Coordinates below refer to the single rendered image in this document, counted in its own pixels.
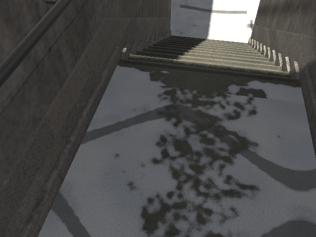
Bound stairs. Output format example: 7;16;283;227
128;36;290;78

